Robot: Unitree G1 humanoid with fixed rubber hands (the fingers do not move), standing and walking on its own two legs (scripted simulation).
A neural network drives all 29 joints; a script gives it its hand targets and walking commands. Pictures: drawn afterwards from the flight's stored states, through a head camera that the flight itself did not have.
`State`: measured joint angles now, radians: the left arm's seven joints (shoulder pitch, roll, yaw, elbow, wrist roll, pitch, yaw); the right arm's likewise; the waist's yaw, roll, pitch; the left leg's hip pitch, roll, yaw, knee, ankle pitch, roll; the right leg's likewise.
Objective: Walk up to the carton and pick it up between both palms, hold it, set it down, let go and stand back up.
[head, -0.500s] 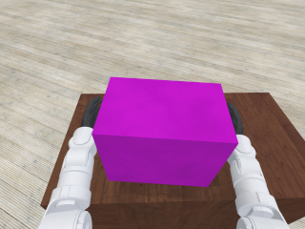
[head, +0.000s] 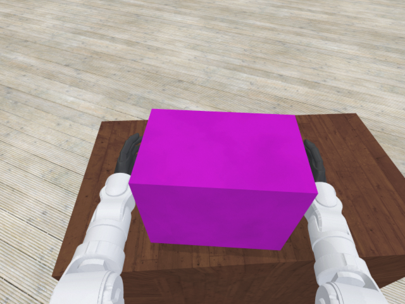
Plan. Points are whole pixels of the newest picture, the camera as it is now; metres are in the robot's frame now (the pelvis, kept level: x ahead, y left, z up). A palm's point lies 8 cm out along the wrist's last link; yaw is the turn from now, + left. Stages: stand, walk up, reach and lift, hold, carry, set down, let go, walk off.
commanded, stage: set down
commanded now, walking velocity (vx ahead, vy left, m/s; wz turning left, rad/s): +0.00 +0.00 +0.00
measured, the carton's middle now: (218, 182) +0.36 -0.07 +0.04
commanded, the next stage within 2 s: none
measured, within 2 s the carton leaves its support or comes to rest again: rests again in 0.80 s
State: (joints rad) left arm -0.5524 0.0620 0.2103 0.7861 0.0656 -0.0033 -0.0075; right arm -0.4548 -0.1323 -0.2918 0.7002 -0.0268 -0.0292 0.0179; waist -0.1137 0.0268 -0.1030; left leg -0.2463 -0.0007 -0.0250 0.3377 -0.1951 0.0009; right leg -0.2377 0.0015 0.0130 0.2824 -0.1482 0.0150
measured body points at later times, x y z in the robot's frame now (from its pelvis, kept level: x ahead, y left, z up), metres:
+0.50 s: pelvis -0.01 +0.00 +0.00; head +0.02 -0.01 +0.45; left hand +0.40 +0.12 +0.03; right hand +0.34 -0.26 +0.04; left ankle -0.02 +0.12 -0.75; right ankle -0.01 -0.13 -0.75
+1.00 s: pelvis -0.02 +0.00 -0.01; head +0.03 -0.02 +0.44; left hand +0.40 +0.12 +0.02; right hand +0.34 -0.27 +0.02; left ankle -0.02 +0.11 -0.75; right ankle -0.01 -0.13 -0.75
